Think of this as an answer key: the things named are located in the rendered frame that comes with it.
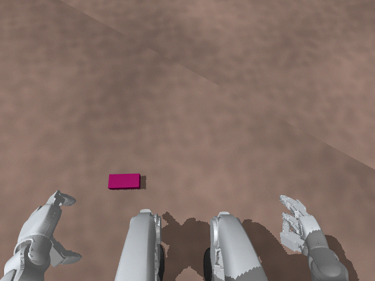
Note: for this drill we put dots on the small box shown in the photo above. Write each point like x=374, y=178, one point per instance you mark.
x=124, y=181

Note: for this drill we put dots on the left robot arm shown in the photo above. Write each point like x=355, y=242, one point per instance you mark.
x=30, y=260

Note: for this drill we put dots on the right robot arm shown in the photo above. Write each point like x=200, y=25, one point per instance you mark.
x=325, y=266

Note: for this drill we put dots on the right robot hand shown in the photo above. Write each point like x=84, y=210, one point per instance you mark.
x=307, y=233

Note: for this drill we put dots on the left robot hand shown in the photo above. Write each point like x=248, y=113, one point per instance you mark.
x=43, y=222

